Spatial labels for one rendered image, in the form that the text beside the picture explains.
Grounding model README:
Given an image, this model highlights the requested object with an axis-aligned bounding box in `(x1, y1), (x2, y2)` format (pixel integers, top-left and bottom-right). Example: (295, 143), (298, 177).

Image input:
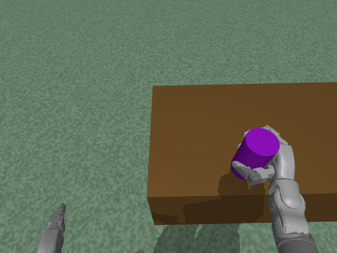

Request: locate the left robot hand
(36, 203), (65, 253)

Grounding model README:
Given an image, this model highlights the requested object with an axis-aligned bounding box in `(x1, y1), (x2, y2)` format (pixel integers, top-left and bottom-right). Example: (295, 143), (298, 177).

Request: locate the right robot arm
(267, 179), (319, 253)

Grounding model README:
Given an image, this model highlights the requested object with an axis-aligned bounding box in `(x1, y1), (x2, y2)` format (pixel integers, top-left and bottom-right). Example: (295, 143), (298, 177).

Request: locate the right robot hand
(232, 125), (295, 186)

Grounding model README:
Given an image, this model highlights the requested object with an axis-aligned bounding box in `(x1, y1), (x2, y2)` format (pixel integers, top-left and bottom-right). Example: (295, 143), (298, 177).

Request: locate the can
(231, 128), (280, 180)

